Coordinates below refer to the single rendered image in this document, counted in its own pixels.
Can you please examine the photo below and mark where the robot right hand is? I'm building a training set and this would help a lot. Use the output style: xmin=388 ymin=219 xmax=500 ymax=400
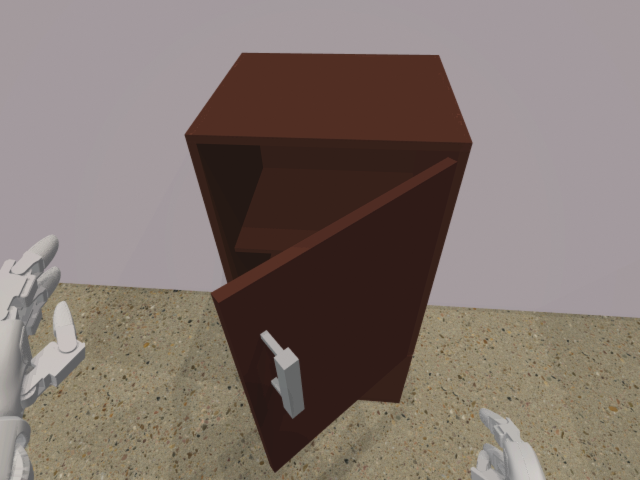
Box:
xmin=471 ymin=408 xmax=546 ymax=480

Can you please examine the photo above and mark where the handle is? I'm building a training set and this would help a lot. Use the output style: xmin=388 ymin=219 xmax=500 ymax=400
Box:
xmin=260 ymin=330 xmax=305 ymax=419

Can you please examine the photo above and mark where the robot left forearm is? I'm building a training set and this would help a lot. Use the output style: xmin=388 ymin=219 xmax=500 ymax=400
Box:
xmin=0 ymin=416 xmax=34 ymax=480

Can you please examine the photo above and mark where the robot left hand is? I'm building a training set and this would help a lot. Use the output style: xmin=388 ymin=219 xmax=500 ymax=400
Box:
xmin=0 ymin=235 xmax=85 ymax=418

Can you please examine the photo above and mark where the cupboard door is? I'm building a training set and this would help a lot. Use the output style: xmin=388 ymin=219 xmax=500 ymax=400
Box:
xmin=211 ymin=157 xmax=457 ymax=473

